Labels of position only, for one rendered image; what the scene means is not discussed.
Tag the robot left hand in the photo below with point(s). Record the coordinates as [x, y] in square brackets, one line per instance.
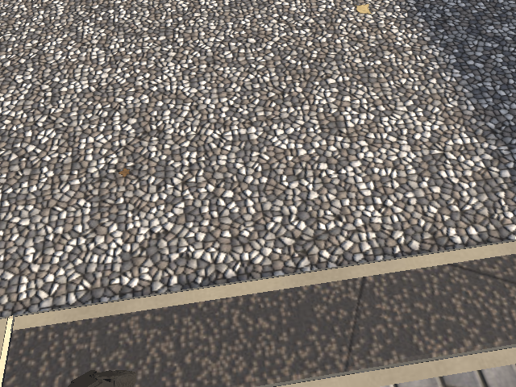
[117, 378]

